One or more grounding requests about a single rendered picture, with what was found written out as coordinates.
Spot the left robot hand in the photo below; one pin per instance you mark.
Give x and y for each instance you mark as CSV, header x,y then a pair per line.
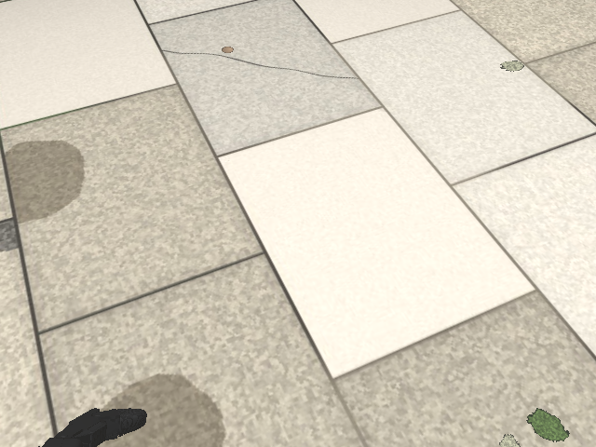
x,y
94,427

